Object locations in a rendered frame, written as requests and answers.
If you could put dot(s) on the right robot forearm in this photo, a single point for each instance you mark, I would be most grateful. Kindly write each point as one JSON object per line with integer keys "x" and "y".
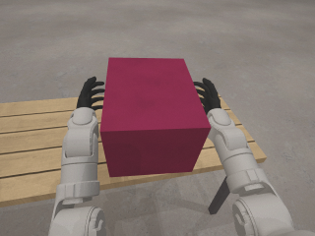
{"x": 244, "y": 176}

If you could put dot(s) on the left robot upper arm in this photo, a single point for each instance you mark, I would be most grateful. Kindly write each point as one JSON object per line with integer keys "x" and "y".
{"x": 79, "y": 221}

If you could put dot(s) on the table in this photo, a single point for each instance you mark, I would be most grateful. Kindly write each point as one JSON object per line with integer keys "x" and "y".
{"x": 31, "y": 139}

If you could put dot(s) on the robot left hand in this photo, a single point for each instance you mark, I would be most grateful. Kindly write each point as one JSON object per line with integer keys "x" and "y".
{"x": 85, "y": 98}

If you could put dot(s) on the right robot upper arm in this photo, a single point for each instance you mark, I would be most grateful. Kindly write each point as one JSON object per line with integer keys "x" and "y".
{"x": 263, "y": 215}

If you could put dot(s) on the left robot forearm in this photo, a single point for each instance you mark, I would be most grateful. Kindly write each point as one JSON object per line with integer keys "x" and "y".
{"x": 79, "y": 159}

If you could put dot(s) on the carton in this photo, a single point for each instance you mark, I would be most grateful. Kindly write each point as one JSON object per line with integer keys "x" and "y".
{"x": 152, "y": 120}

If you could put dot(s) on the robot right hand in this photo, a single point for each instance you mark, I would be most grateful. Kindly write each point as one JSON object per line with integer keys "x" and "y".
{"x": 210, "y": 97}

